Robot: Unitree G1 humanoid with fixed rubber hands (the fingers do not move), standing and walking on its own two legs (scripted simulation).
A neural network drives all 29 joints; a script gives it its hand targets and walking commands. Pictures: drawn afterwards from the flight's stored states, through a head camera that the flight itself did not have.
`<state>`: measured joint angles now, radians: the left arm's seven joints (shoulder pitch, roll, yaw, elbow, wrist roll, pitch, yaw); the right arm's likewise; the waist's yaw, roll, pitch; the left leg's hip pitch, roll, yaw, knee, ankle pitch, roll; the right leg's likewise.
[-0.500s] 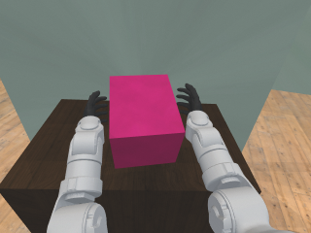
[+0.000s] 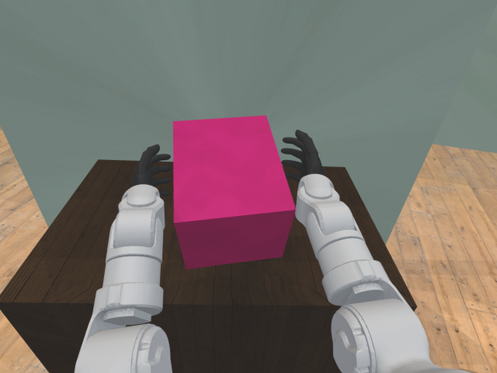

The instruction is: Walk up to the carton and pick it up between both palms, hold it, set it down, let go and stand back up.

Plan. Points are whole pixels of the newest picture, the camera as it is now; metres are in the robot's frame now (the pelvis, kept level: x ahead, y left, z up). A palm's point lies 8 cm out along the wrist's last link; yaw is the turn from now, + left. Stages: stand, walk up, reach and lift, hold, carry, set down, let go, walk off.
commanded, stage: hold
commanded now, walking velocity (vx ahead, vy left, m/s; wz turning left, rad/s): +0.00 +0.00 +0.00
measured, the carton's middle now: (227, 189) +0.44 +0.04 +0.13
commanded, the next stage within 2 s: none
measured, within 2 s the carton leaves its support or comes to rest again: neither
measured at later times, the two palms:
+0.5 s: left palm (146, 190) +0.36 +0.17 +0.18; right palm (310, 177) +0.38 -0.09 +0.20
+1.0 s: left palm (148, 189) +0.36 +0.17 +0.18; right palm (312, 176) +0.38 -0.10 +0.20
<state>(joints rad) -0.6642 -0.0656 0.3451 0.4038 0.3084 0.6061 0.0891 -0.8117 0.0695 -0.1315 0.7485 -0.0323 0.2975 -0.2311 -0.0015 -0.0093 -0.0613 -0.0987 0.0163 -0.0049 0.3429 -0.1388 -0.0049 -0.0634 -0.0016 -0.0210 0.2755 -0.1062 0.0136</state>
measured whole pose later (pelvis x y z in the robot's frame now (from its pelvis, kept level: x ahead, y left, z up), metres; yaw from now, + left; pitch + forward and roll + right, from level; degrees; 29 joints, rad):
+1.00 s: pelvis +0.00 +0.00 +0.00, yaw +0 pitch -7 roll -1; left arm -0.66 -0.07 0.35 0.37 0.35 0.62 0.05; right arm -0.81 0.08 -0.13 0.73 -0.03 0.26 -0.24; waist -0.01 -0.02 -0.03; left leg -0.06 0.01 0.00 0.32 -0.13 0.00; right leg -0.04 0.00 -0.02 0.28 -0.11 0.01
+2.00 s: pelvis +0.00 +0.00 +0.00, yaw +0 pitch -9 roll +0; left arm -0.66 -0.07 0.35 0.31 0.38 0.65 0.01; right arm -0.80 0.09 -0.13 0.71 -0.03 0.22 -0.25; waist -0.01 -0.03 0.01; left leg -0.03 0.01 0.00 0.31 -0.13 0.00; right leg -0.01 -0.01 -0.02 0.27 -0.11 0.01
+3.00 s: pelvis +0.00 +0.00 +0.00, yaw +0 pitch -9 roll +0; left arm -0.66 -0.07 0.35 0.29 0.40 0.66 -0.01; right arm -0.78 0.09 -0.12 0.69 -0.03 0.19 -0.25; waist -0.02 -0.04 0.05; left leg -0.01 0.01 0.00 0.30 -0.13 0.00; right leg 0.01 -0.01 -0.02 0.27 -0.12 0.01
